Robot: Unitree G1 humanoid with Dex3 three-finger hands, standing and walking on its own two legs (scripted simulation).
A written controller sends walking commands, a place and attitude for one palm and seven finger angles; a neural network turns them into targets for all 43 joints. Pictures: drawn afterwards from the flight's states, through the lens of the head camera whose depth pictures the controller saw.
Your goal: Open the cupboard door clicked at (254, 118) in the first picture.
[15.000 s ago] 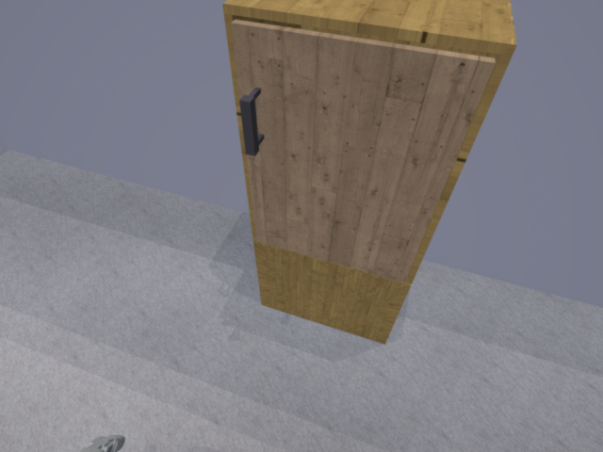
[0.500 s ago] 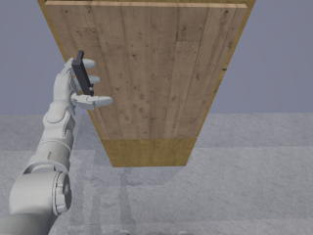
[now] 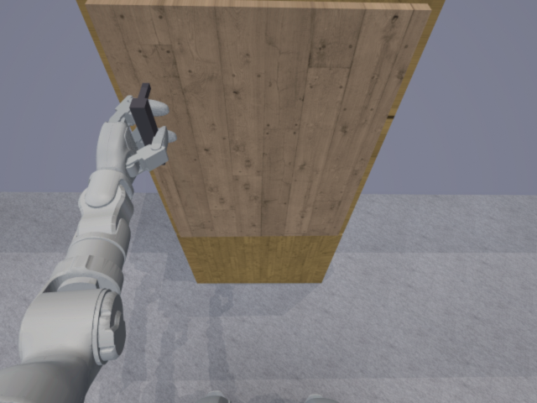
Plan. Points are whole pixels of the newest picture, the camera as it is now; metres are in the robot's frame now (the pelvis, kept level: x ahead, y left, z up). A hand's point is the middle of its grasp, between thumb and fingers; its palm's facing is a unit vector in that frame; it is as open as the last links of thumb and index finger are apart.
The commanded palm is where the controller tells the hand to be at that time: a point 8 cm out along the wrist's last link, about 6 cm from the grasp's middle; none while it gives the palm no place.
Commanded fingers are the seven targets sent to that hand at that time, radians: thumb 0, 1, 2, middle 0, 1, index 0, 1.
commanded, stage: pull the door open along its arc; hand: left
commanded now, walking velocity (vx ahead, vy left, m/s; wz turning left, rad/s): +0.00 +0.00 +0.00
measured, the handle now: (152, 125) +0.52 +0.18 +0.10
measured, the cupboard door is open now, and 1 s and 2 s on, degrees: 1 31 35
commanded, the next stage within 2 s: open thumb and fingers to let go in 1.16 s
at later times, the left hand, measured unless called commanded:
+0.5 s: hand (162, 191) +0.38 +0.14 +0.11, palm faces -0.06 -1.00 +0.01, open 6.0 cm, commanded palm +0.34 +0.20 +0.11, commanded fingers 0.00 0.90 0.90 -0.40 -1.35 -0.40 -1.35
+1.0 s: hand (212, 260) +0.28 +0.07 +0.11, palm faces +0.37 -0.93 -0.01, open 5.9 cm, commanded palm +0.20 +0.09 +0.11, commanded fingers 0.00 0.90 0.90 -0.40 -1.35 -0.40 -1.35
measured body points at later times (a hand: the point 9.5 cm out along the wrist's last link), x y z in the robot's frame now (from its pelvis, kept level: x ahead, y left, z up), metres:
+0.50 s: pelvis +0.02 +0.00 +0.01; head +0.04 -0.01 +0.46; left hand +0.38 +0.20 +0.11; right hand +0.12 -0.25 -0.10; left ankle +0.02 +0.10 -0.71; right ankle +0.00 -0.10 -0.71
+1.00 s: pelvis +0.02 -0.03 +0.01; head +0.01 -0.04 +0.46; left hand +0.25 +0.11 +0.11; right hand +0.22 -0.22 -0.07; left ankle +0.02 +0.10 -0.71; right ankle +0.00 -0.10 -0.71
